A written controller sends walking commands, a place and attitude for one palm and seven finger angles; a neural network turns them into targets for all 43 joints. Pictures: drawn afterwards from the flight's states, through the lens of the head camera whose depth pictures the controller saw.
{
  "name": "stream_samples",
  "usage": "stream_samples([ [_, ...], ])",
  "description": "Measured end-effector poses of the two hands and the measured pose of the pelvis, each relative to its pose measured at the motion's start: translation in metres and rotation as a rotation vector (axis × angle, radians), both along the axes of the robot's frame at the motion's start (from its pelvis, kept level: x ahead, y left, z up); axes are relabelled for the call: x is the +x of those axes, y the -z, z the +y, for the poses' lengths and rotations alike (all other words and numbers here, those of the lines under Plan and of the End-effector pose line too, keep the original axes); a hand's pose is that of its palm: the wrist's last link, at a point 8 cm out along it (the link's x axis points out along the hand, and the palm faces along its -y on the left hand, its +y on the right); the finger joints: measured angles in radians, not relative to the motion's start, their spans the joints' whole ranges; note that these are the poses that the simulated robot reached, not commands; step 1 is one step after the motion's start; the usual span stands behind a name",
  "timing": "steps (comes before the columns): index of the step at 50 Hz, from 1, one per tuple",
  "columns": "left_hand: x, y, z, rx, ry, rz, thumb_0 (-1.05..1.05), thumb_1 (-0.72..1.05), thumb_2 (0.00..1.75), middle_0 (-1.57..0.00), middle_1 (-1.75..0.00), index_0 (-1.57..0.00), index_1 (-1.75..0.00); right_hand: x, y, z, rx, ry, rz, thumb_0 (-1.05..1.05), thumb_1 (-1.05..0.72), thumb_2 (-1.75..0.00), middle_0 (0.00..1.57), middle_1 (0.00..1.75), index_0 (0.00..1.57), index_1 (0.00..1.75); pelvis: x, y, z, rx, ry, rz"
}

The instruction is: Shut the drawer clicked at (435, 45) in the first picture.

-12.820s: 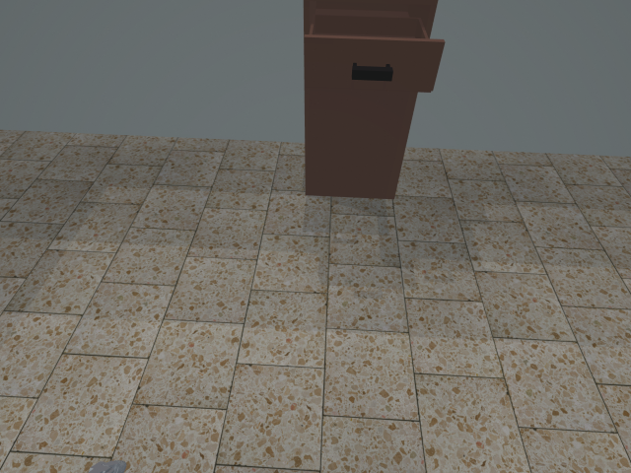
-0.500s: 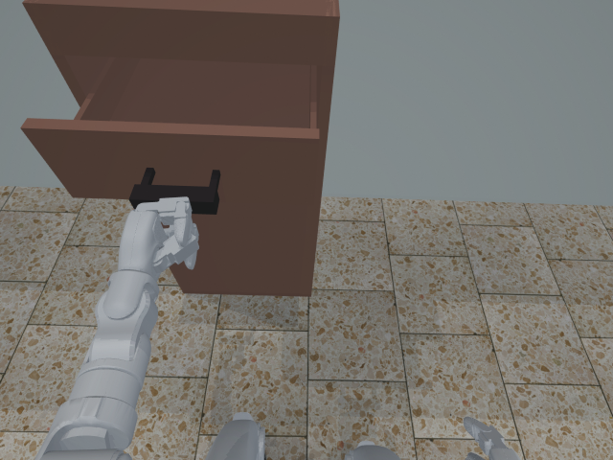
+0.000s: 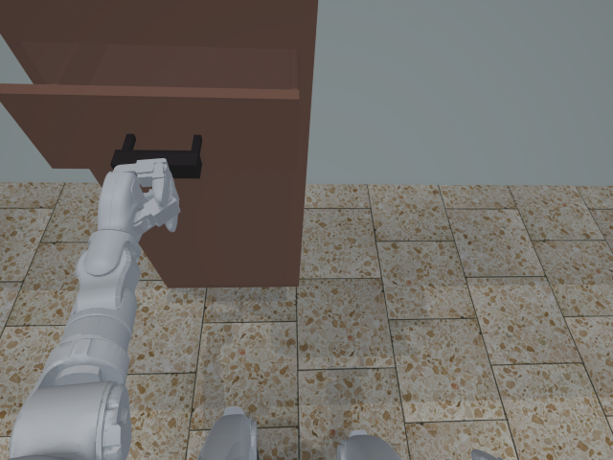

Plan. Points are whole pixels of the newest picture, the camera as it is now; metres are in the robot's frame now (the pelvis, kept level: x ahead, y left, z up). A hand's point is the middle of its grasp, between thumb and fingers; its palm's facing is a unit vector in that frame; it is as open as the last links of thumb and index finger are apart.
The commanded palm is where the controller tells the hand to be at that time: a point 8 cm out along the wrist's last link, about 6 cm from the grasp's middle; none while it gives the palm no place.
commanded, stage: push the drawer shut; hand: left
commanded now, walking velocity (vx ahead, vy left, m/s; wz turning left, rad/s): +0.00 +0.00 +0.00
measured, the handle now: (161, 152) +0.51 +0.20 +0.07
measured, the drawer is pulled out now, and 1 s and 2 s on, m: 0.11 0.00 0.00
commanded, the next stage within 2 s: pull the fist back off the drawer in 1.10 s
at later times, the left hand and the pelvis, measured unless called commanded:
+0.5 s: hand (185, 169) +0.49 +0.16 +0.07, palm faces +0.02 -1.00 -0.04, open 3.2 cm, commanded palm +0.49 +0.21 +0.07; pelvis -0.01 +0.00 -0.02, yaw -1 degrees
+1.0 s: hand (186, 142) +0.54 +0.17 +0.07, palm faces +0.01 -1.00 -0.04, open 3.0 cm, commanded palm +0.55 +0.20 +0.07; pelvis -0.01 +0.01 -0.02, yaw -2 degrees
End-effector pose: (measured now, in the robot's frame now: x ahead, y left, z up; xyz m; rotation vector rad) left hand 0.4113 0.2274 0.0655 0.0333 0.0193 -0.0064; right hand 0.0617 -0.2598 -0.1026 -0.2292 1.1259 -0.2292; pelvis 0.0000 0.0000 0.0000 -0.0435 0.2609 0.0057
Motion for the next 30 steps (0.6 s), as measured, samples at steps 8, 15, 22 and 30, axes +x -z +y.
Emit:
stream_samples([
  [8,0.015,0.000,-0.001,-0.002,-0.006,-0.002,-0.03,0.80,0.94,-1.40,-1.60,-1.40,-1.60,-0.014,0.006,0.000,0.000,0.012,0.040,0.01,-0.91,-0.90,0.20,0.30,0.21,0.30,-0.003,0.005,0.000,-0.003,0.000,0.016],
  [15,0.030,-0.002,-0.005,0.000,-0.019,-0.005,0.00,0.83,0.95,-1.40,-1.60,-1.40,-1.60,-0.028,0.011,0.001,0.001,0.027,0.072,0.01,-0.91,-0.90,0.20,0.30,0.21,0.30,-0.006,0.009,0.000,-0.007,0.004,0.035],
  [22,0.046,-0.003,-0.008,0.003,-0.022,-0.001,0.01,0.86,0.97,-1.40,-1.60,-1.40,-1.60,-0.046,0.014,0.002,0.002,0.042,0.114,0.00,-0.91,-0.90,0.20,0.30,0.21,0.30,-0.008,0.013,0.001,-0.010,0.010,0.055],
  [30,0.069,-0.004,-0.009,0.006,-0.024,0.006,0.01,0.86,0.97,-1.40,-1.60,-1.40,-1.60,-0.070,0.016,0.001,-0.012,0.071,0.170,0.00,-0.91,-0.90,0.20,0.30,0.21,0.30,-0.010,0.018,0.002,-0.017,0.017,0.086],
])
